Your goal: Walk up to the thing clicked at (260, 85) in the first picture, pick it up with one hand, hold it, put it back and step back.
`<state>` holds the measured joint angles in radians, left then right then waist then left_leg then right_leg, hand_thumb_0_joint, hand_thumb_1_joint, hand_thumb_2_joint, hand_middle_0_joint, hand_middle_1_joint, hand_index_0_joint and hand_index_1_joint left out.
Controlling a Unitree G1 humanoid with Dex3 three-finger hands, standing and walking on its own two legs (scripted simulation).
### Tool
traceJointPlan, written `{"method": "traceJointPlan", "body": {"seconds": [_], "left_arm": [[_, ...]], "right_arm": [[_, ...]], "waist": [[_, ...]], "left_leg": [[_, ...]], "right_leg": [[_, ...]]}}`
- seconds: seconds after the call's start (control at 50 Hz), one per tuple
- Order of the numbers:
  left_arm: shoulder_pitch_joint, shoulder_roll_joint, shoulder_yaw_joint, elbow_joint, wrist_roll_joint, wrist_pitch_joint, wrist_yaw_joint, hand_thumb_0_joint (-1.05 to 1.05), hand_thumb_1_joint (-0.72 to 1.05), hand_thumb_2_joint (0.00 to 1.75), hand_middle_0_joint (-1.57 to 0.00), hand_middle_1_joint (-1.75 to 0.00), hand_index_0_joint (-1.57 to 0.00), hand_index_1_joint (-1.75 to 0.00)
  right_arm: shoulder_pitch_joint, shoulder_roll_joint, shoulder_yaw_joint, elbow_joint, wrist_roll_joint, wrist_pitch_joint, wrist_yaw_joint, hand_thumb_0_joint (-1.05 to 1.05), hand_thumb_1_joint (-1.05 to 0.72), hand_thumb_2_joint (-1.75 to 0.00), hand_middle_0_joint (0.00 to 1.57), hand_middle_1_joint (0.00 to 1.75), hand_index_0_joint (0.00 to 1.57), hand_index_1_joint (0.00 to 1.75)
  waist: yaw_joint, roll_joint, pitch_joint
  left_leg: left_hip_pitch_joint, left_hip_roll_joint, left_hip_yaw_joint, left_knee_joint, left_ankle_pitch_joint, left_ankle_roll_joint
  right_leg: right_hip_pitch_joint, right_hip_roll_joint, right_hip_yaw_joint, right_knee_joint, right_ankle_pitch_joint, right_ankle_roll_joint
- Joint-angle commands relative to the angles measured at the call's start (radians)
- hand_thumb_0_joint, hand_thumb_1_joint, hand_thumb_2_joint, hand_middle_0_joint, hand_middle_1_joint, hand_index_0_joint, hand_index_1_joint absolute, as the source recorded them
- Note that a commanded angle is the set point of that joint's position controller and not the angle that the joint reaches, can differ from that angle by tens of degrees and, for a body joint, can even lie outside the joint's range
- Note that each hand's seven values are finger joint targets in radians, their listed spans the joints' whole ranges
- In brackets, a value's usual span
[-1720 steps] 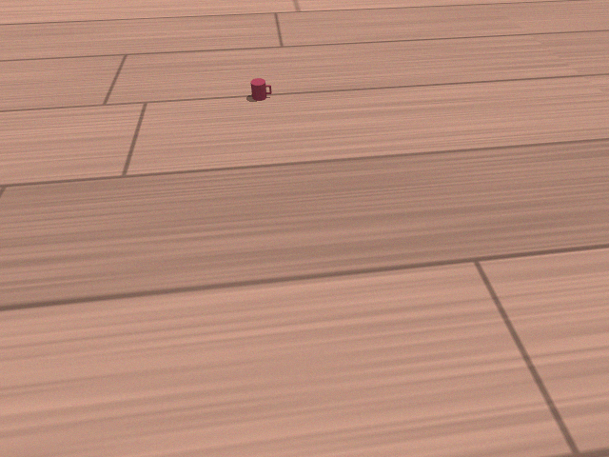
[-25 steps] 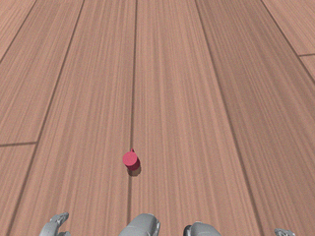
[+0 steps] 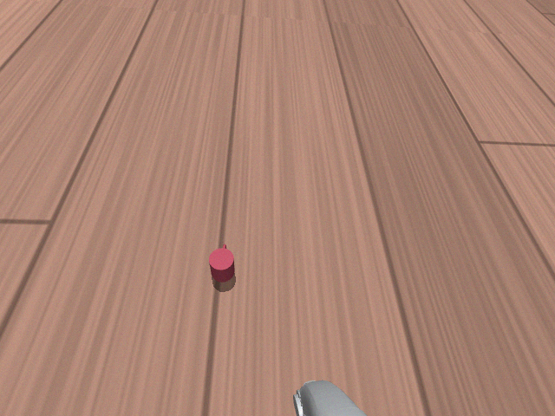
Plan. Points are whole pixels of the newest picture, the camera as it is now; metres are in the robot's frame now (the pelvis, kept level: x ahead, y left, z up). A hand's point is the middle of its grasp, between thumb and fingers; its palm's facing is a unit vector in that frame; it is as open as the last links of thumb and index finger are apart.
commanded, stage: step back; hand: left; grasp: from above
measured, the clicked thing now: (222, 261) +0.71 +0.18 -0.72
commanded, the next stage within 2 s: none
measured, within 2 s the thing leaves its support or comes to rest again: neither
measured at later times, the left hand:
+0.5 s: hand out of the picture -0.06 +0.25 -0.13, palm faces -0.11 -0.89 -0.45, open 7.4 cm
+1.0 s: hand out of the picture -0.21 +0.27 -0.16, palm faces -0.10 -0.92 -0.39, open 7.4 cm
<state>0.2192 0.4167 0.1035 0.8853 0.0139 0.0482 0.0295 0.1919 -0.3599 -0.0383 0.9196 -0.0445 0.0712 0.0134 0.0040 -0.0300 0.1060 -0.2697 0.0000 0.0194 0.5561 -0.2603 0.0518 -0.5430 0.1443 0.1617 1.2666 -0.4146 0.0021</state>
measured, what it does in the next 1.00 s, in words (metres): walks backwards: right foot, then left foot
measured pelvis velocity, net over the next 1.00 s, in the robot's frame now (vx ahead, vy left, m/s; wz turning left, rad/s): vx -0.32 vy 0.00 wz -0.11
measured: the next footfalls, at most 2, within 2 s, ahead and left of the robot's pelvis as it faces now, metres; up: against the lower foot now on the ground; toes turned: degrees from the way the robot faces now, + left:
right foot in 0.28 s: -0.11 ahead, -0.12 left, +0.00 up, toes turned -6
left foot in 0.70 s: -0.21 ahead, +0.13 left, +0.00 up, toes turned -4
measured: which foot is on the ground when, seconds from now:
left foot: down 0.00-0.34, up 0.36-0.68, down 0.70-1.00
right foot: up 0.00-0.26, down 0.28-0.72, up 0.74-1.00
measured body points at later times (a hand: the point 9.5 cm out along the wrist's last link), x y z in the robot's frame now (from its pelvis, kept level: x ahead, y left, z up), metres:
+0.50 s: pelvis -0.16 -0.01 +0.00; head -0.12 -0.05 +0.44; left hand -0.06 +0.30 -0.10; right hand -0.10 -0.33 -0.14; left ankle -0.14 +0.15 -0.65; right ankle -0.15 -0.11 -0.74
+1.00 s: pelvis -0.32 +0.00 -0.01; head -0.26 +0.01 +0.43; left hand -0.20 +0.31 -0.14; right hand -0.22 -0.32 -0.12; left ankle -0.25 +0.13 -0.74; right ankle -0.38 -0.13 -0.71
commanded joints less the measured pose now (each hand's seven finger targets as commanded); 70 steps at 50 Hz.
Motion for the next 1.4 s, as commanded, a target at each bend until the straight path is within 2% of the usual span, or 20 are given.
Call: {"method": "traceJointPlan", "body": {"seconds": [0.0, 0.12, 0.26, 0.32, 0.34, 0.42, 0.58, 0.66, 0.72, 0.8, 0.94, 1.0, 1.04, 1.06, 1.08, 1.14, 1.22, 1.3, 1.34, 1.38], "left_arm": [[0.05, 0.15, 0.037, -0.064, 0.004, -0.03, 0.011, 0.0, 0.9, 0.9, -0.2, -0.3, -0.2, -0.3], [0.042, 0.146, 0.017, -0.091, 0.003, -0.031, 0.008, 0.0, 0.9, 0.9, -0.2, -0.3, -0.2, -0.3], [0.259, 0.148, 0.029, 0.005, 0.014, -0.03, -0.01, 0.0, 0.9, 0.9, -0.2, -0.3, -0.2, -0.3], [0.093, 0.305, 0.064, -0.083, 0.04, -0.035, -0.011, 0.0, 0.9, 0.9, -0.2, -0.3, -0.2, -0.3], [-0.007, 0.329, 0.067, -0.123, 0.044, -0.039, -0.003, 0.0, 0.9, 0.9, -0.2, -0.3, -0.2, -0.3], [-0.123, 0.178, 0.047, -0.154, 0.03, -0.045, 0.008, 0.0, 0.9, 0.9, -0.2, -0.3, -0.2, -0.3], [0.001, 0.177, 0.047, -0.164, 0.032, -0.017, 0.02, 0.0, 0.9, 0.9, -0.2, -0.3, -0.2, -0.3], [-0.098, 0.189, 0.026, -0.193, 0.008, 0.003, 0.006, 0.0, 0.9, 0.9, -0.2, -0.3, -0.2, -0.3], [-0.179, 0.167, 0.032, -0.207, 0.002, 0.005, 0.014, 0.0, 0.9, 0.9, -0.2, -0.3, -0.2, -0.3], [-0.077, 0.154, 0.027, -0.137, -0.01, 0.008, 0.001, 0.0, 0.9, 0.9, -0.2, -0.3, -0.2, -0.3], [-0.045, 0.127, 0.005, -0.101, 0.005, -0.05, -0.008, 0.0, 0.9, 0.9, -0.2, -0.3, -0.2, -0.3], [0.071, 0.131, 0.009, -0.011, 0.018, -0.078, 0.0, 0.0, 0.9, 0.9, -0.2, -0.3, -0.2, -0.3], [0.046, 0.255, 0.045, -0.014, 0.042, -0.09, 0.001, 0.0, 0.9, 0.9, -0.2, -0.3, -0.2, -0.3], [-0.027, 0.345, 0.059, -0.051, 0.041, -0.085, 0.002, 0.0, 0.9, 0.9, -0.2, -0.3, -0.2, -0.3], [-0.116, 0.337, 0.053, -0.068, 0.04, -0.085, 0.004, 0.0, 0.9, 0.9, -0.2, -0.3, -0.2, -0.3], [-0.135, 0.209, 0.026, -0.056, 0.028, -0.094, 0.004, 0.0, 0.9, 0.9, -0.2, -0.3, -0.2, -0.3], [-0.021, 0.226, 0.032, -0.022, 0.038, -0.095, -0.01, 0.0, 0.9, 0.9, -0.2, -0.3, -0.2, -0.3], [-0.049, 0.202, 0.014, -0.03, 0.025, -0.071, -0.022, 0.0, 0.9, 0.9, -0.2, -0.3, -0.2, -0.3], [-0.011, 0.079, -0.025, -0.037, 0.0, -0.069, -0.024, 0.0, 0.9, 0.9, -0.2, -0.3, -0.2, -0.3], [-0.113, 0.209, 0.007, -0.022, 0.01, -0.073, -0.015, 0.0, 0.9, 0.9, -0.2, -0.3, -0.2, -0.3]], "right_arm": [[-0.068, -0.209, -0.066, -0.115, 0.018, -0.05, -0.032, 0.0, -0.9, -0.9, 0.2, 0.3, 0.2, 0.3], [-0.021, -0.259, -0.095, -0.138, 0.018, -0.036, -0.032, 0.0, -0.9, -0.9, 0.2, 0.3, 0.2, 0.3], [-0.151, -0.266, -0.1, -0.157, 0.027, -0.013, -0.022, 0.0, -0.9, -0.9, 0.2, 0.3, 0.2, 0.3], [-0.196, -0.182, -0.08, -0.159, 0.039, -0.016, -0.027, 0.0, -0.9, -0.9, 0.2, 0.3, 0.2, 0.3], [-0.175, -0.224, -0.096, -0.147, 0.028, -0.01, -0.038, 0.0, -0.9, -0.9, 0.2, 0.3, 0.2, 0.3], [0.002, -0.175, -0.065, -0.075, 0.051, -0.022, -0.036, 0.0, -0.9, -0.9, 0.2, 0.3, 0.2, 0.3], [-0.002, -0.18, -0.048, -0.118, 0.024, -0.053, -0.054, 0.0, -0.9, -0.9, 0.2, 0.3, 0.2, 0.3], [0.143, -0.212, -0.072, -0.058, 0.017, -0.053, -0.047, 0.0, -0.9, -0.9, 0.2, 0.3, 0.2, 0.3], [0.028, -0.405, -0.107, -0.116, -0.002, -0.049, -0.033, 0.0, -0.9, -0.9, 0.2, 0.3, 0.2, 0.3], [-0.098, -0.269, -0.066, -0.15, -0.007, -0.061, -0.052, 0.0, -0.9, -0.9, 0.2, 0.3, 0.2, 0.3], [-0.02, -0.264, -0.078, -0.131, 0.005, -0.049, -0.036, 0.0, -0.9, -0.9, 0.2, 0.3, 0.2, 0.3], [-0.065, -0.266, -0.075, -0.127, 0.015, -0.025, -0.025, 0.0, -0.9, -0.9, 0.2, 0.3, 0.2, 0.3], [-0.043, -0.164, -0.044, -0.145, 0.022, -0.029, -0.02, 0.0, -0.9, -0.9, 0.2, 0.3, 0.2, 0.3], [-0.117, -0.202, -0.059, -0.152, 0.015, -0.026, -0.033, 0.0, -0.9, -0.9, 0.2, 0.3, 0.2, 0.3], [-0.122, -0.251, -0.081, -0.129, 0.016, -0.025, -0.032, 0.0, -0.9, -0.9, 0.2, 0.3, 0.2, 0.3], [-0.068, -0.214, -0.065, -0.071, 0.035, -0.04, -0.021, 0.0, -0.9, -0.9, 0.2, 0.3, 0.2, 0.3], [-0.092, -0.191, -0.049, -0.075, 0.02, -0.068, -0.01, 0.0, -0.9, -0.9, 0.2, 0.3, 0.2, 0.3], [0.02, -0.188, -0.068, -0.015, 0.01, -0.104, -0.014, 0.0, -0.9, -0.9, 0.2, 0.3, 0.2, 0.3], [0.046, -0.277, -0.093, -0.01, -0.006, -0.121, -0.023, 0.0, -0.9, -0.9, 0.2, 0.3, 0.2, 0.3], [0.014, -0.356, -0.109, -0.014, 0.01, -0.117, -0.017, 0.0, -0.9, -0.9, 0.2, 0.3, 0.2, 0.3]], "waist": [[0.003, 0.155, -0.081], [-0.054, 0.173, -0.167], [0.044, 0.154, -0.178], [0.084, -0.31, -0.02], [0.063, -0.293, 0.051], [-0.048, -0.083, -0.06], [0.065, -0.179, -0.171], [-0.017, -0.101, -0.211], [-0.057, 0.314, -0.134], [0.04, 0.141, -0.094], [-0.033, 0.237, -0.176], [0.017, 0.167, -0.205], [0.009, -0.137, -0.151], [0.059, -0.17, -0.104], [0.032, -0.173, -0.015], [-0.007, -0.083, 0.006], [0.056, -0.147, -0.028], [-0.001, -0.127, -0.108], [-0.001, 0.186, -0.158], [-0.029, 0.146, -0.043]], "left_leg": [[0.221, 0.201, -0.179, -0.162, 0.266, 0.13], [0.279, 0.31, -0.241, -0.149, 0.222, 0.224], [-0.007, 0.275, -0.196, -0.151, -0.068, 0.085], [-0.215, -0.079, -0.042, 0.38, -0.308, -0.071], [-0.162, -0.055, -0.183, 0.598, -0.309, -0.08], [-0.204, -0.161, -0.188, 0.665, -0.144, -0.06], [-0.214, -0.029, -0.079, 0.21, -0.268, -0.08], [0.053, -0.016, -0.027, -0.139, 0.089, -0.029], [-0.057, 0.422, -0.566, -0.236, 0.311, 0.268], [-0.012, 0.234, -0.233, -0.107, 0.513, 0.169], [0.205, 0.224, -0.204, -0.054, 0.194, 0.176], [0.067, 0.176, -0.146, 0.092, 0.1, 0.102], [-0.316, -0.001, -0.088, 0.281, -0.238, -0.012], [-0.204, 0.005, -0.171, 0.379, -0.32, -0.049], [-0.105, 0.033, -0.211, 0.474, -0.276, -0.05], [-0.161, -0.044, -0.168, 0.442, -0.171, -0.047], [-0.154, -0.024, -0.092, 0.188, -0.236, -0.065], [0.119, -0.036, -0.021, -0.23, -0.054, -0.046], [0.351, 0.256, -0.499, -0.295, -0.026, 0.064], [0.057, 0.358, -0.597, -0.317, -0.314, 0.215]], "right_leg": [[-0.073, -0.051, -0.004, -0.051, 0.013, 0.046], [0.064, -0.119, -0.073, -0.316, -0.127, 0.054], [0.384, -0.146, -0.164, -0.751, 0.1, -0.03], [0.11, -0.525, 0.408, -1.04, -0.053, -0.275], [-0.066, -0.597, 0.467, -1.085, -0.061, -0.328], [0.19, -0.306, -0.031, -0.86, 0.443, -0.115], [0.576, -0.419, 0.043, -0.717, 0.699, -0.197], [0.381, -0.358, -0.006, -0.625, 0.497, -0.107], [0.114, -0.087, -0.074, -0.157, -0.269, -0.005], [0.05, -0.041, 0.021, 0.043, -0.097, -0.018], [0.149, -0.138, -0.127, -0.558, -0.086, 0.024], [0.393, -0.107, -0.169, -0.946, 0.153, -0.007], [0.502, -0.351, 0.289, -0.946, 0.025, -0.099], [0.199, -0.535, 0.439, -0.989, -0.098, -0.254], [0.009, -0.553, 0.457, -1.026, -0.174, -0.27], [0.174, -0.362, 0.121, -0.917, 0.088, -0.169], [0.304, -0.341, 0.114, -0.912, -0.086, -0.153], [0.298, -0.33, 0.022, -0.736, 0.156, -0.121], [-0.016, -0.145, -0.151, -0.429, -0.005, -0.017], [0.062, -0.204, -0.102, -0.359, -0.164, -0.025]]}}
